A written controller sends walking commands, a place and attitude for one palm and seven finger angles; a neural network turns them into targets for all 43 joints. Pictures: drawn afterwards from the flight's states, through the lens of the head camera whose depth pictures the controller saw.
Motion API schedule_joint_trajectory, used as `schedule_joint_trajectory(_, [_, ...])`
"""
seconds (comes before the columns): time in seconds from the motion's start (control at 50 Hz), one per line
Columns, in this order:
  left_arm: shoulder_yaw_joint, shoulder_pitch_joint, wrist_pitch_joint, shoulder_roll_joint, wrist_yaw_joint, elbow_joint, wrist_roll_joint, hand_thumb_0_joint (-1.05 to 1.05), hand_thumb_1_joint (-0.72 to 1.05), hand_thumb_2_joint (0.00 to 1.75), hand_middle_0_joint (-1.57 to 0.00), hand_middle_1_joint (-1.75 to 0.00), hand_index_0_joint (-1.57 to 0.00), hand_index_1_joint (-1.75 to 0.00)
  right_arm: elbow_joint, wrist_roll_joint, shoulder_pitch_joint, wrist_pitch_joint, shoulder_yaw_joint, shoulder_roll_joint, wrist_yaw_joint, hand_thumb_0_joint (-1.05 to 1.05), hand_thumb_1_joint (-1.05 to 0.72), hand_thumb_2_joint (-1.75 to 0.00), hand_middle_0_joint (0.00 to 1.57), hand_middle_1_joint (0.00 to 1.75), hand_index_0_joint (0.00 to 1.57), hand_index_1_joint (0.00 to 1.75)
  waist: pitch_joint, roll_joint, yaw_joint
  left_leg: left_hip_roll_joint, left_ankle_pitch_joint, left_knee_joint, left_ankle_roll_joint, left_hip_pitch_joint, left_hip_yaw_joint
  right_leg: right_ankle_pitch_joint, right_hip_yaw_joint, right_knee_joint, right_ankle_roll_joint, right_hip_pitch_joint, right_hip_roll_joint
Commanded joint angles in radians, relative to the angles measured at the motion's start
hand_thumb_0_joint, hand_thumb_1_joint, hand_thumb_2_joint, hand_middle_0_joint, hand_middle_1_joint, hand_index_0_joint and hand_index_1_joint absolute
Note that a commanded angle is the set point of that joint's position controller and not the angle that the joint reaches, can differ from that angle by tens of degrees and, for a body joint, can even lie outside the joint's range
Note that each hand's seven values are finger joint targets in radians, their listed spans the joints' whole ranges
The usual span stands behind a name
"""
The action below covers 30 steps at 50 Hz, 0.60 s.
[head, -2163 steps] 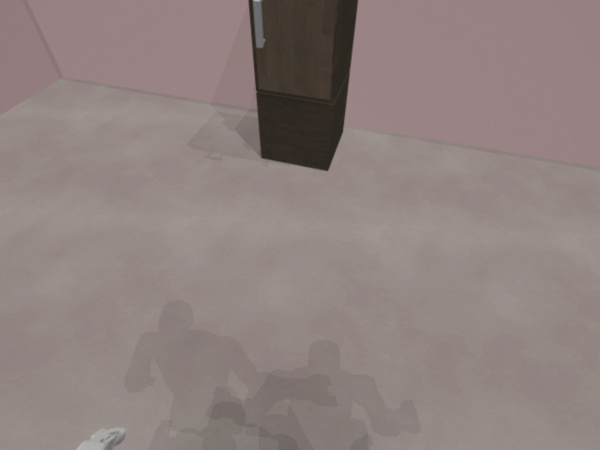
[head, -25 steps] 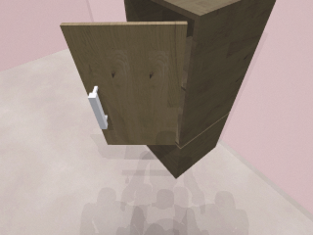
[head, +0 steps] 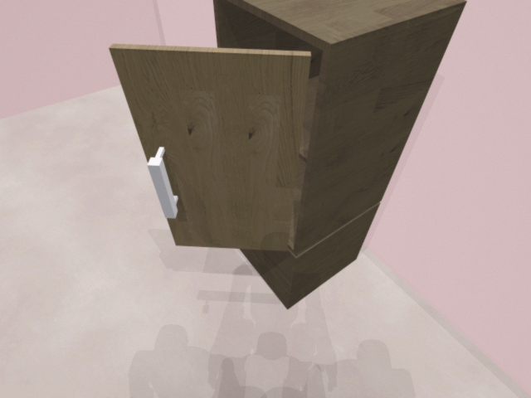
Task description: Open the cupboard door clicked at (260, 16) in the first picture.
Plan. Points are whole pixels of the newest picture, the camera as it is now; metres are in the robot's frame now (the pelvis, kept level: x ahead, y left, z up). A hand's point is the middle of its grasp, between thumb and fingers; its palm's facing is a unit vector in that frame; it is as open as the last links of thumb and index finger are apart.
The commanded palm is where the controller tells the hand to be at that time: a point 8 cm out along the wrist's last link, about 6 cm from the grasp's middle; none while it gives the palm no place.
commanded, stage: come to a stop and stand still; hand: left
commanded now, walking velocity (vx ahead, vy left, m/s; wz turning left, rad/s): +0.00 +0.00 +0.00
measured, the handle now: (166, 183) +0.55 +0.27 -0.05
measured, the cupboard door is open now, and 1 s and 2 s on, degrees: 51 51 51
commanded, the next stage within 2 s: look again from close up in 0.04 s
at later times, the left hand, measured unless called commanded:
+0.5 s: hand out of the picture +0.03 +0.23 -0.18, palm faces +0.04 -0.97 -0.25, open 7.4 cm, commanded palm none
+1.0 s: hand (85, 368) +0.16 +0.27 -0.01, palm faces +0.20 -0.98 -0.07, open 7.7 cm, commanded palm +0.08 +0.31 -0.07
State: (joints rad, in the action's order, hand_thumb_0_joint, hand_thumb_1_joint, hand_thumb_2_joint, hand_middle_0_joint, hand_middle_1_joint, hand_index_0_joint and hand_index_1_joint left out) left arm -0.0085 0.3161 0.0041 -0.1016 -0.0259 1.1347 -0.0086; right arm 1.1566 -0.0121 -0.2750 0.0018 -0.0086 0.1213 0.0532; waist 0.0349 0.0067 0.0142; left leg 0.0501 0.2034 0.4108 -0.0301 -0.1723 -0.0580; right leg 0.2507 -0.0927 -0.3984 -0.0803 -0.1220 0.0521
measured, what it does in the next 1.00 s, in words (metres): shifts its weight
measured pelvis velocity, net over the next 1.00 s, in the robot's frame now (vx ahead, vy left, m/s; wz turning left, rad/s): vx -0.06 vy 0.09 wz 0.07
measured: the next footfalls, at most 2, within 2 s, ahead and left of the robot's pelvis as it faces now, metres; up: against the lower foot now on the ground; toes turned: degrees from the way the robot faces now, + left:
none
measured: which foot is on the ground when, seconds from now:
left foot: down 0.00-1.00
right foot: down 0.00-1.00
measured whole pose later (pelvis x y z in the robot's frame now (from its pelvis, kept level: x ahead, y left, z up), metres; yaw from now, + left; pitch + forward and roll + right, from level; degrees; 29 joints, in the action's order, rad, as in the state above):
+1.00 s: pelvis -0.06 +0.09 -0.03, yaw +4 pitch +2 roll +0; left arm 0.03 0.32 0.24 -0.16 -0.05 0.16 0.16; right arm 0.75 0.02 -0.30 -0.27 -0.03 0.26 0.04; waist -0.04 -0.03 -0.05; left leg -0.09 0.27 0.70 0.05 -0.49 -0.07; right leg 0.36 -0.04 -0.76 -0.03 -0.47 -0.02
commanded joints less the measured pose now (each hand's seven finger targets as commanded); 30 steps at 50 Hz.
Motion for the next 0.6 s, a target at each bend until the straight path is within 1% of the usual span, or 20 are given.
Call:
schedule_joint_trajectory(0.0, [0.019, 0.069, 0.017, -0.092, -0.009, -0.018, 0.002, 0.00, 0.90, 0.90, -0.20, -0.30, -0.20, -0.30, -0.025, -0.004, -0.067, -0.008, 0.010, 0.059, -0.007, 0.00, -0.90, -0.90, 0.20, 0.30, 0.20, 0.30, 0.087, 0.021, -0.009, 0.051, -0.015, -0.072, 0.038, -0.018, 0.064, 0.019, 0.167, 0.157, 0.040, -0.095, -0.161])
schedule_joint_trajectory(0.02, [0.018, 0.076, 0.017, -0.092, -0.009, -0.019, 0.001, 0.00, 0.90, 0.90, -0.20, -0.30, -0.20, -0.30, -0.024, -0.003, -0.064, -0.008, 0.009, 0.058, -0.007, 0.00, -0.90, -0.90, 0.20, 0.30, 0.20, 0.30, 0.095, 0.026, -0.005, 0.052, -0.010, -0.075, 0.039, -0.013, 0.060, 0.029, 0.166, 0.166, 0.042, -0.103, -0.162])
schedule_joint_trajectory(0.06, [0.018, 0.080, 0.020, -0.089, -0.009, -0.020, 0.002, 0.00, 0.90, 0.90, -0.20, -0.30, -0.20, -0.30, -0.026, -0.005, -0.074, -0.010, 0.009, 0.060, -0.008, 0.00, -0.90, -0.90, 0.20, 0.30, 0.20, 0.30, 0.069, 0.009, -0.009, 0.048, -0.025, -0.067, 0.039, -0.008, 0.062, 0.015, 0.176, 0.163, 0.040, -0.092, -0.163])
schedule_joint_trajectory(0.1, [0.019, 0.084, 0.023, -0.089, -0.010, -0.019, 0.003, 0.00, 0.90, 0.90, -0.20, -0.30, -0.20, -0.30, -0.026, -0.005, -0.076, -0.012, 0.008, 0.059, -0.009, 0.00, -0.90, -0.90, 0.20, 0.30, 0.20, 0.30, 0.059, 0.015, -0.007, 0.049, -0.033, -0.068, 0.038, -0.007, 0.061, -0.010, 0.172, 0.157, 0.040, -0.082, -0.164])
schedule_joint_trajectory(0.12, [0.010, 0.079, 0.041, -0.270, -0.024, -0.104, -0.018, 0.00, 0.90, 0.90, -0.20, -0.30, -0.20, -0.30, -0.148, -0.009, -0.001, -0.009, 0.026, 0.181, -0.028, 0.00, -0.90, -0.90, 0.20, 0.30, 0.20, 0.30, 0.202, -0.009, -0.034, 0.005, -0.057, 0.027, 0.044, -0.058, 0.110, -0.076, 0.184, 0.140, 0.080, -0.187, -0.154])
schedule_joint_trajectory(0.14, [0.042, 0.060, 0.048, -0.223, -0.026, -0.097, -0.008, 0.00, 0.90, 0.90, -0.20, -0.30, -0.20, -0.30, -0.162, -0.012, -0.026, -0.025, 0.050, 0.162, -0.018, 0.00, -0.90, -0.90, 0.20, 0.30, 0.20, 0.30, 0.031, -0.087, -0.027, 0.026, -0.030, 0.093, 0.050, -0.053, 0.087, -0.029, 0.225, 0.092, 0.063, -0.140, -0.222])
schedule_joint_trajectory(0.16, [0.047, 0.060, 0.053, -0.218, -0.028, -0.091, -0.012, 0.00, 0.90, 0.90, -0.20, -0.30, -0.20, -0.30, -0.139, -0.012, -0.032, -0.030, 0.055, 0.141, -0.011, 0.00, -0.90, -0.90, 0.20, 0.30, 0.20, 0.30, -0.053, -0.088, -0.026, 0.016, -0.036, 0.126, 0.052, -0.055, 0.082, -0.101, 0.251, 0.101, 0.055, -0.089, -0.234])
schedule_joint_trajectory(0.18, [0.042, 0.058, 0.054, -0.218, -0.027, -0.105, -0.009, 0.00, 0.90, 0.90, -0.20, -0.30, -0.20, -0.30, -0.140, -0.009, -0.058, -0.030, 0.052, 0.138, -0.011, 0.00, -0.90, -0.90, 0.20, 0.30, 0.20, 0.30, -0.087, -0.028, -0.027, 0.003, -0.007, 0.147, 0.052, -0.068, 0.079, -0.103, 0.250, 0.111, 0.046, -0.054, -0.245])
schedule_joint_trajectory(0.2, [0.048, 0.058, 0.052, -0.209, -0.026, -0.116, -0.012, 0.00, 0.90, 0.90, -0.20, -0.30, -0.20, -0.30, -0.150, -0.008, -0.069, -0.027, 0.056, 0.132, -0.012, 0.00, -0.90, -0.90, 0.20, 0.30, 0.20, 0.30, -0.092, 0.027, -0.023, -0.004, 0.028, 0.171, 0.052, -0.095, 0.072, -0.078, 0.262, 0.124, 0.041, -0.050, -0.254])
schedule_joint_trajectory(0.22, [0.043, 0.063, 0.048, -0.190, -0.030, -0.115, -0.013, 0.00, 0.90, 0.90, -0.20, -0.30, -0.20, -0.30, -0.155, -0.009, -0.072, -0.021, 0.048, 0.115, -0.018, 0.00, -0.90, -0.90, 0.20, 0.30, 0.20, 0.30, -0.079, 0.105, -0.022, -0.009, 0.049, 0.186, 0.059, -0.128, 0.061, -0.113, 0.259, 0.123, 0.048, -0.030, -0.254])
schedule_joint_trajectory(0.26, [0.051, 0.041, 0.046, -0.193, -0.030, -0.123, -0.014, 0.00, 0.90, 0.90, -0.20, -0.30, -0.20, -0.30, -0.165, -0.007, -0.051, -0.020, 0.059, 0.138, -0.018, 0.00, -0.90, -0.90, 0.20, 0.30, 0.20, 0.30, -0.002, 0.125, -0.023, 0.009, 0.051, 0.192, 0.067, -0.145, 0.071, -0.132, 0.243, 0.114, 0.019, -0.087, -0.257])
schedule_joint_trajectory(0.3, [0.050, 0.025, 0.047, -0.202, -0.030, -0.137, -0.013, 0.00, 0.90, 0.90, -0.20, -0.30, -0.20, -0.30, -0.166, -0.006, -0.060, -0.022, 0.057, 0.147, -0.019, 0.00, -0.90, -0.90, 0.20, 0.30, 0.20, 0.30, 0.012, 0.096, -0.035, 0.017, -0.003, 0.128, 0.069, -0.113, 0.075, -0.201, 0.215, 0.077, -0.002, -0.099, -0.239])
schedule_joint_trajectory(0.32, [0.042, 0.038, 0.042, -0.175, -0.031, -0.136, -0.011, 0.00, 0.90, 0.90, -0.20, -0.30, -0.20, -0.30, -0.156, -0.008, -0.076, -0.021, 0.044, 0.116, -0.021, 0.00, -0.90, -0.90, 0.20, 0.30, 0.20, 0.30, -0.006, 0.076, -0.032, 0.016, -0.043, 0.096, 0.068, -0.088, 0.066, -0.237, 0.190, 0.055, 0.010, -0.078, -0.220])
schedule_joint_trajectory(0.34, [0.040, 0.036, 0.039, -0.184, -0.030, -0.136, -0.007, 0.00, 0.90, 0.90, -0.20, -0.30, -0.20, -0.30, -0.151, -0.006, -0.072, -0.022, 0.042, 0.125, -0.021, 0.00, -0.90, -0.90, 0.20, 0.30, 0.20, 0.30, 0.020, 0.053, -0.032, 0.027, -0.071, 0.075, 0.067, -0.076, 0.072, -0.226, 0.168, 0.041, 0.015, -0.096, -0.202])
schedule_joint_trajectory(0.38, [0.040, 0.027, 0.035, -0.201, -0.026, -0.140, -0.005, 0.00, 0.90, 0.90, -0.20, -0.30, -0.20, -0.30, -0.157, -0.007, -0.044, -0.027, 0.044, 0.160, -0.021, 0.00, -0.90, -0.90, 0.20, 0.30, 0.20, 0.30, 0.045, -0.028, -0.020, 0.048, -0.151, 0.039, 0.070, -0.065, 0.094, -0.218, 0.141, 0.008, 0.021, -0.108, -0.168])
schedule_joint_trajectory(0.4, [0.038, 0.037, 0.032, -0.200, -0.025, -0.141, -0.004, 0.00, 0.90, 0.90, -0.20, -0.30, -0.20, -0.30, -0.160, -0.007, -0.036, -0.029, 0.041, 0.165, -0.020, 0.00, -0.90, -0.90, 0.20, 0.30, 0.20, 0.30, 0.032, -0.047, -0.012, 0.056, -0.188, 0.032, 0.075, -0.062, 0.102, -0.221, 0.133, -0.004, 0.026, -0.092, -0.162])
schedule_joint_trajectory(0.42, [0.031, 0.053, 0.027, -0.182, -0.024, -0.140, -0.006, 0.00, 0.90, 0.90, -0.20, -0.30, -0.20, -0.30, -0.154, -0.008, -0.037, -0.030, 0.034, 0.149, -0.020, 0.00, -0.90, -0.90, 0.20, 0.30, 0.20, 0.30, 0.019, -0.049, -0.004, 0.060, -0.228, 0.031, 0.077, -0.058, 0.099, -0.230, 0.127, -0.005, 0.030, -0.069, -0.158])
schedule_joint_trajectory(0.48, [0.027, 0.040, 0.019, -0.191, -0.021, -0.141, -0.004, 0.00, 0.90, 0.90, -0.20, -0.30, -0.20, -0.30, -0.160, -0.008, -0.017, -0.026, 0.032, 0.164, -0.022, 0.00, -0.90, -0.90, 0.20, 0.30, 0.20, 0.30, 0.025, -0.017, -0.007, 0.058, -0.147, 0.002, 0.075, -0.069, 0.108, -0.142, 0.133, 0.008, 0.037, -0.073, -0.157])
schedule_joint_trajectory(0.52, [0.023, 0.031, 0.014, -0.187, -0.020, -0.150, -0.007, 0.00, 0.90, 0.90, -0.20, -0.30, -0.20, -0.30, -0.162, -0.009, -0.009, -0.026, 0.029, 0.167, -0.024, 0.00, -0.90, -0.90, 0.20, 0.30, 0.20, 0.30, 0.038, -0.028, -0.004, 0.062, -0.115, -0.022, 0.078, -0.079, 0.116, -0.094, 0.130, 0.017, 0.042, -0.078, -0.151])
schedule_joint_trajectory(0.58, [0.023, 0.024, 0.010, -0.189, -0.018, -0.151, -0.007, 0.00, 0.90, 0.90, -0.20, -0.30, -0.20, -0.30, -0.163, -0.008, -0.001, -0.027, 0.030, 0.175, -0.027, 0.00, -0.90, -0.90, 0.20, 0.30, 0.20, 0.30, 0.029, -0.024, -0.007, 0.062, -0.057, -0.049, 0.079, -0.082, 0.127, -0.060, 0.129, 0.018, 0.049, -0.081, -0.150])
